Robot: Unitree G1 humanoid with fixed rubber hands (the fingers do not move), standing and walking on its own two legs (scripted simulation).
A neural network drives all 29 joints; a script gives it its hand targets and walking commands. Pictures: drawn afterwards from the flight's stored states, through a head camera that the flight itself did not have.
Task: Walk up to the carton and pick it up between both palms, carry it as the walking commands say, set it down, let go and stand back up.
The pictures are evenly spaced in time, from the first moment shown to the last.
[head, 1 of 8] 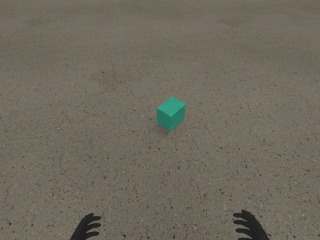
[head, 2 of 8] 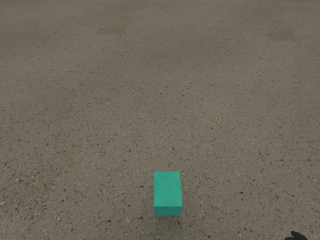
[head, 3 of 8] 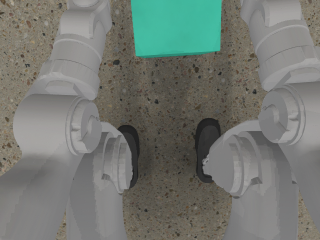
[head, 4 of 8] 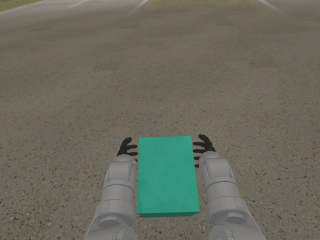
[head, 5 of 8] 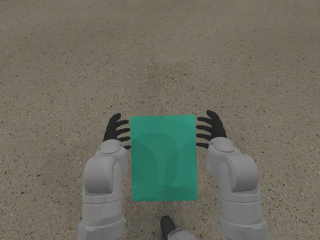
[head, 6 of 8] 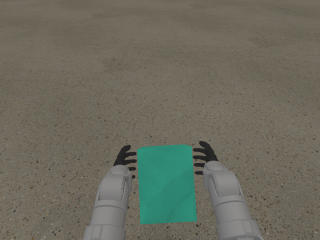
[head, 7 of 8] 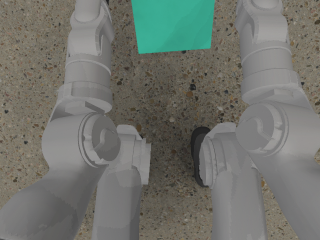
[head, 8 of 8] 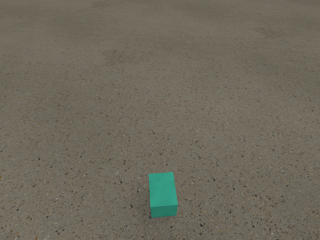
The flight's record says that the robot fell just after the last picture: no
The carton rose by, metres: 0.69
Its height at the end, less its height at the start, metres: +0.00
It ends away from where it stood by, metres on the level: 1.37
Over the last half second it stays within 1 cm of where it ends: yes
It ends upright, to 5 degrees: yes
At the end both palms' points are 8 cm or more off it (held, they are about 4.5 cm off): yes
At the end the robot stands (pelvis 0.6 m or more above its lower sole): yes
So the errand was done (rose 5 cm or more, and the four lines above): yes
